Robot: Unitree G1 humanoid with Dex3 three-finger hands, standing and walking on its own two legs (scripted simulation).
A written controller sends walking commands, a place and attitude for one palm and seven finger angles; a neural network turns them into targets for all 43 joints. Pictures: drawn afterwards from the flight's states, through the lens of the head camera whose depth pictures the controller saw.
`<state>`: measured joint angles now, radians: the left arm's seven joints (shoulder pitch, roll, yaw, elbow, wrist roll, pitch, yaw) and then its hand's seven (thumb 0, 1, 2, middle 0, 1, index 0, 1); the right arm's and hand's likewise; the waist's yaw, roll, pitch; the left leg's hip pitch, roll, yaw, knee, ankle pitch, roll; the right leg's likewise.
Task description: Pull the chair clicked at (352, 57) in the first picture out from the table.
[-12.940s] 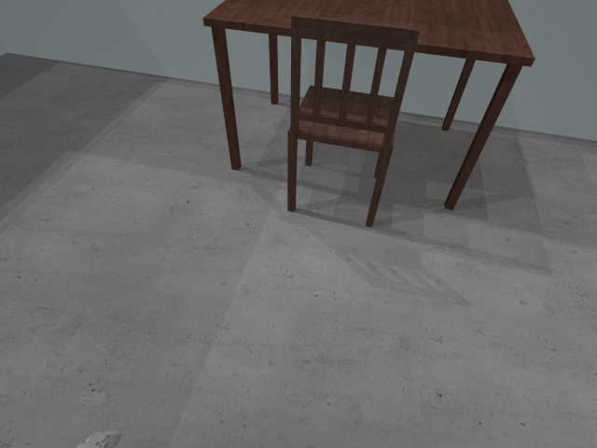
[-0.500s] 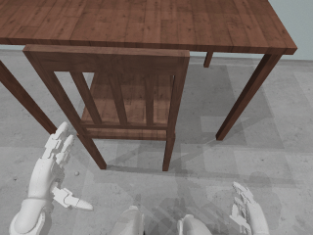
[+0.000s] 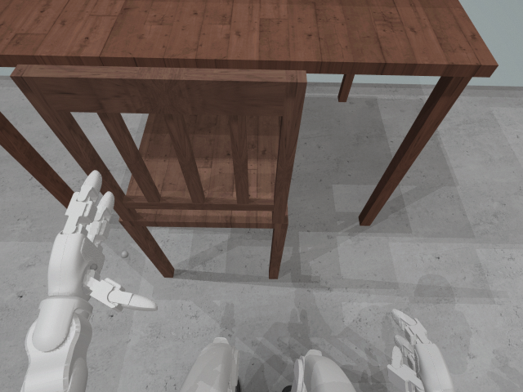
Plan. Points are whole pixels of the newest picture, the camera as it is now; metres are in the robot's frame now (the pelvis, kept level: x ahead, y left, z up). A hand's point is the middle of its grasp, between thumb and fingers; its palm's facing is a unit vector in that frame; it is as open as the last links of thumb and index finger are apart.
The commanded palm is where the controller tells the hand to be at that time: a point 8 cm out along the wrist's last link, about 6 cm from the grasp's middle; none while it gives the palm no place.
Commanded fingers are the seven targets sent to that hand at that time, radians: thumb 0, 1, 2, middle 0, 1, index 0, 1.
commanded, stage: aim the fingers beside a spindle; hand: left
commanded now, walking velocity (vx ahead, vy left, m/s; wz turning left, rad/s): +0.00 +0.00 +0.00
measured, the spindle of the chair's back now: (187, 163) +0.49 +0.17 -0.01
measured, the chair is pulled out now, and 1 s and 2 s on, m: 0.00 0.00 0.00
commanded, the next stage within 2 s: none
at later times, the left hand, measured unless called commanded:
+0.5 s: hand (161, 253) +0.30 +0.17 +0.02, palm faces +0.02 -1.00 -0.02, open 16.9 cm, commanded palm +0.28 +0.22 +0.03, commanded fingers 0.00 -0.50 0.30 -0.06 -0.08 -0.06 -0.08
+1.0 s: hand (181, 228) +0.35 +0.15 +0.01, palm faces +0.06 -1.00 -0.04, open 16.9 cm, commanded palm +0.32 +0.20 +0.00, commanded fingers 0.00 -0.50 0.30 -0.06 -0.08 -0.06 -0.08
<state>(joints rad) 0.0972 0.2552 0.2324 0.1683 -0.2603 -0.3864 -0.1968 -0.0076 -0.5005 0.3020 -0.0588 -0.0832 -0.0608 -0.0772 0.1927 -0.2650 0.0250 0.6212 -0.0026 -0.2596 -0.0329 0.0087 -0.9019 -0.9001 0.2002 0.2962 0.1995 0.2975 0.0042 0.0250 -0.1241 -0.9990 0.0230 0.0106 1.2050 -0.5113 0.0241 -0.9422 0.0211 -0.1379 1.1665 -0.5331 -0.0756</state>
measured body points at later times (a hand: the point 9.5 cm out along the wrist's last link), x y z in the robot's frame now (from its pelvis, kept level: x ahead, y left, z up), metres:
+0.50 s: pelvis +0.00 +0.02 -0.01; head +0.10 +0.02 +0.43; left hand +0.30 +0.23 +0.03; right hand +0.18 -0.22 -0.10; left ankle +0.04 +0.10 -0.64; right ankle +0.02 -0.08 -0.64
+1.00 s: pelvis -0.01 +0.01 -0.02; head +0.10 +0.01 +0.42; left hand +0.34 +0.21 +0.01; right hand +0.15 -0.24 -0.13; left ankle +0.04 +0.10 -0.64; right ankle +0.02 -0.08 -0.64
